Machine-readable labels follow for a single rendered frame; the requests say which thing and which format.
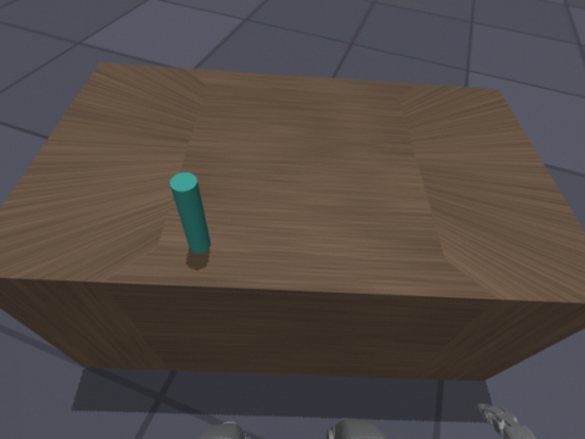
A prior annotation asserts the can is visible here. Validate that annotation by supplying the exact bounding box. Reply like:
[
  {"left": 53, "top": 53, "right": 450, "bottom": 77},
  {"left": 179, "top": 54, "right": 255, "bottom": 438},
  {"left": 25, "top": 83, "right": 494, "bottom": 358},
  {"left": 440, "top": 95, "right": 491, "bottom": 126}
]
[{"left": 170, "top": 172, "right": 211, "bottom": 253}]

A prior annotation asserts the right robot hand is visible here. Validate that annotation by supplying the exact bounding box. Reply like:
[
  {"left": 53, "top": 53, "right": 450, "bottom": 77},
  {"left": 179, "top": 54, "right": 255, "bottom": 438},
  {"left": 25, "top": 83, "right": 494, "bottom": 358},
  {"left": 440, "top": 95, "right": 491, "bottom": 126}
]
[{"left": 476, "top": 403, "right": 537, "bottom": 439}]

